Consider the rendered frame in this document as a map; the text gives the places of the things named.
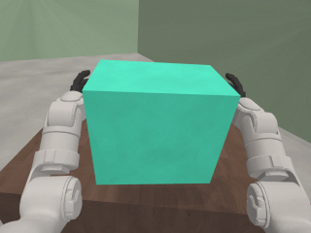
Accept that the robot right hand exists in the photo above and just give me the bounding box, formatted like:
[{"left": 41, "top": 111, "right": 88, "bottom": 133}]
[{"left": 225, "top": 73, "right": 246, "bottom": 98}]

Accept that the left robot forearm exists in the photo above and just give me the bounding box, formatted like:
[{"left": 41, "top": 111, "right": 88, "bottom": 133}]
[{"left": 19, "top": 90, "right": 86, "bottom": 217}]

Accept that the robot left upper arm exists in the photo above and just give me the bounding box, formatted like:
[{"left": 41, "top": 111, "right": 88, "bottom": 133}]
[{"left": 0, "top": 176, "right": 83, "bottom": 233}]

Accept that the carton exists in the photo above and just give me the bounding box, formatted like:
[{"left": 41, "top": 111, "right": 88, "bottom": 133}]
[{"left": 82, "top": 59, "right": 241, "bottom": 185}]

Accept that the robot left hand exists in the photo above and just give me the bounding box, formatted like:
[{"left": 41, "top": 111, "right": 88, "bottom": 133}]
[{"left": 70, "top": 70, "right": 90, "bottom": 93}]

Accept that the right robot forearm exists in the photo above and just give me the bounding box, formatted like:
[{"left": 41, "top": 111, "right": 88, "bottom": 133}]
[{"left": 232, "top": 97, "right": 311, "bottom": 212}]

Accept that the pedestal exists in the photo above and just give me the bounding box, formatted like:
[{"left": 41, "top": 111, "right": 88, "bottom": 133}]
[{"left": 0, "top": 119, "right": 311, "bottom": 233}]

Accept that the robot right upper arm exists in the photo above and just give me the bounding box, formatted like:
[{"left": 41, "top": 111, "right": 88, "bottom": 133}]
[{"left": 246, "top": 182, "right": 311, "bottom": 233}]

